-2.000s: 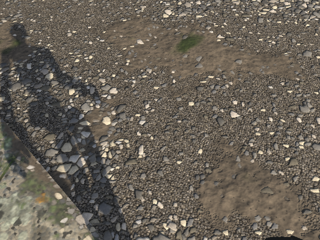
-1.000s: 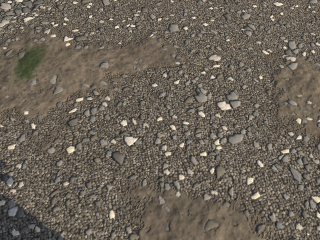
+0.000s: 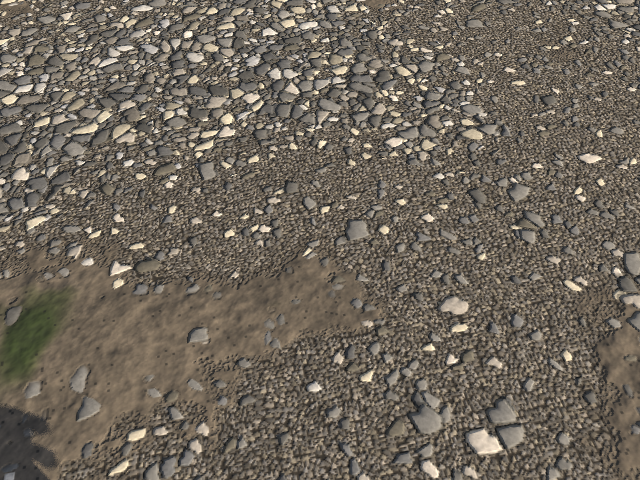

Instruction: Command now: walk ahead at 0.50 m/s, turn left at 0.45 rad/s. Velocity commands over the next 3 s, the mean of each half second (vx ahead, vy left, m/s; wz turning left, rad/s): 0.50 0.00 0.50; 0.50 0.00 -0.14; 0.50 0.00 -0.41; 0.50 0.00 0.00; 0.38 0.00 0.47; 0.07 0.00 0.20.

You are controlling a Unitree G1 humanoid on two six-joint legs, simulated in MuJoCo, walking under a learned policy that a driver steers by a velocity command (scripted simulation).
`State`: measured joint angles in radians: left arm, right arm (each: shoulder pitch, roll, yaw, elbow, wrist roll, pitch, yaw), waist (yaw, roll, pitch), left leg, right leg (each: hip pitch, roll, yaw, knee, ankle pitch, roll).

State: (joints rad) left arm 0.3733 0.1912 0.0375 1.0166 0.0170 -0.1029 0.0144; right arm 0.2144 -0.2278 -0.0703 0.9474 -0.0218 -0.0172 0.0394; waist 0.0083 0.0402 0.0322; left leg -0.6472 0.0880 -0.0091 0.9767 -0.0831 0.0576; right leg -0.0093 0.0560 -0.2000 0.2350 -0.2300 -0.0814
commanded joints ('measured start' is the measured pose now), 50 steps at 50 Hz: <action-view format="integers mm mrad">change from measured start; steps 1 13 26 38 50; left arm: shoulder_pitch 12 70 -266 -220 -44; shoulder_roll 99 59 111 154 206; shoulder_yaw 13 14 19 23 54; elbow -36 -119 -240 -239 -143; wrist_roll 0 -1 23 0 -20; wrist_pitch -15 28 72 50 33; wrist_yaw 8 -6 -34 -34 -23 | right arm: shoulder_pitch -98 187 192 205 35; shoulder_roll -2 -270 -141 -170 -97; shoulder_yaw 13 -71 -17 1 30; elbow -81 -51 -33 7 -155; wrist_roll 2 -25 23 -18 -28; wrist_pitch -9 -13 -56 -69 -33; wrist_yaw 10 -27 -37 -71 -25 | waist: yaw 1 -94 -43 26 -36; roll -96 197 2 47 -78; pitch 75 -234 16 -41 -1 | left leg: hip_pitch -28 957 564 810 87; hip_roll -4 223 17 98 -3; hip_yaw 51 -528 -182 -21 -10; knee -137 -556 -798 -540 72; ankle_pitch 93 -166 327 931 -156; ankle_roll -4 393 154 83 -85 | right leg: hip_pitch -50 -591 -652 -372 -217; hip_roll -265 -73 -176 3 -175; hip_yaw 66 -16 175 96 477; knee -100 1174 636 314 -62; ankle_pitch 425 -301 167 47 262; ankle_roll -31 68 119 -53 -201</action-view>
